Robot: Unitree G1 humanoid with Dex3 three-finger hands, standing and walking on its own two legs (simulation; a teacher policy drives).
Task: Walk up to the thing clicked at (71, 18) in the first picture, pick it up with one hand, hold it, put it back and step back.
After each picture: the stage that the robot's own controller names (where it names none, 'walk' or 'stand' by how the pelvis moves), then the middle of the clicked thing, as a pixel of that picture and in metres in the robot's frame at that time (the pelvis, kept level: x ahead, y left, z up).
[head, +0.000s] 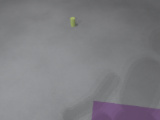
stand; (72, 21) +1.83 +0.20 -0.72
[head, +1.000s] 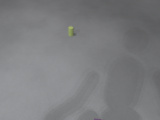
walk; (70, 31) +1.70 +0.17 -0.71
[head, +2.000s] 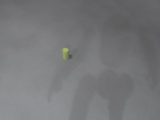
walk; (65, 53) +1.15 +0.21 -0.71
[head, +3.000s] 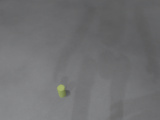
walk; (61, 91) +0.73 +0.22 -0.71
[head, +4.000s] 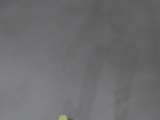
stand; out of the picture +0.43 +0.23 -0.69
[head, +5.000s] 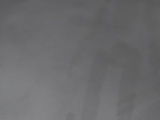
stand; out of the picture +0.38 +0.21 -0.72
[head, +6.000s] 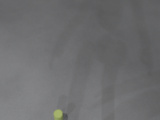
walk; (58, 116) +0.44 +0.16 -0.71
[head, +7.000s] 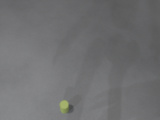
walk; (64, 107) +0.45 +0.15 -0.69
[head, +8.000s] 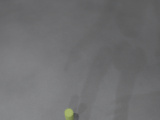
stand; (69, 115) +0.46 +0.15 -0.69
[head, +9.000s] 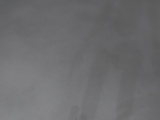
stand; out of the picture +0.43 +0.15 -0.72
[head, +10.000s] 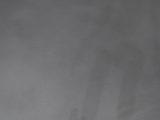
stand; out of the picture +0.41 +0.16 -0.73
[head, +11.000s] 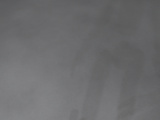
go down; out of the picture +0.41 +0.16 -0.73
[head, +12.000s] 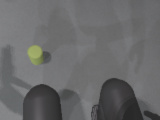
go down; (36, 55) +0.49 +0.18 -0.34
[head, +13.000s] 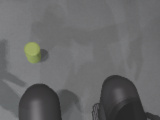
approach; (33, 53) +0.50 +0.18 -0.31
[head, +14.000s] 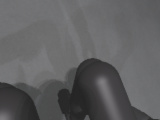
close in; out of the picture +0.48 +0.23 -0.23
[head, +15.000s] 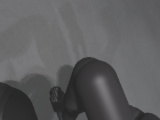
close; out of the picture +0.47 +0.24 -0.24
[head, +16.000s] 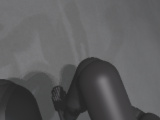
lift; out of the picture +0.45 +0.21 -0.24
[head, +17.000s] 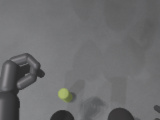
close; (65, 95) +0.42 +0.14 -0.50
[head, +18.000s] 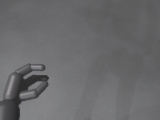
go down; out of the picture +0.37 +0.11 -0.67
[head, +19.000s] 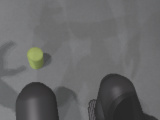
stand; (35, 58) +0.46 +0.15 -0.32
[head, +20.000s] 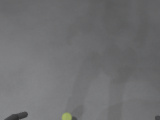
stand; out of the picture +0.39 +0.10 -0.62
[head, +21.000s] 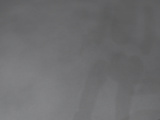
stand; out of the picture +0.37 +0.10 -0.66
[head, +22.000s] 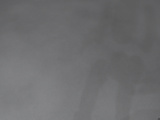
stand; out of the picture +0.37 +0.10 -0.66
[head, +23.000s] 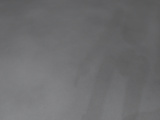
stand; out of the picture +0.39 +0.08 -0.72
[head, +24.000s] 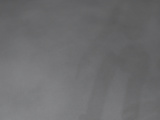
stand; out of the picture +0.38 +0.12 -0.72
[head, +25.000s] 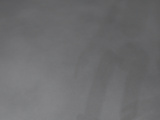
stand; out of the picture +0.37 +0.13 -0.73
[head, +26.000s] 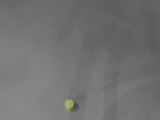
walk; (69, 105) +0.43 +0.11 -0.71
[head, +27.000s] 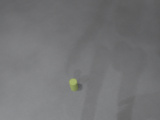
walk; (73, 85) +0.68 +0.19 -0.70
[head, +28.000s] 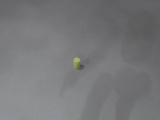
stand; (76, 63) +1.00 +0.10 -0.70
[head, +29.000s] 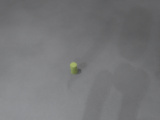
stand; (73, 68) +0.97 +0.14 -0.72
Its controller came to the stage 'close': yes
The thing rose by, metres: 0.01
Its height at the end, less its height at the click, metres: +0.00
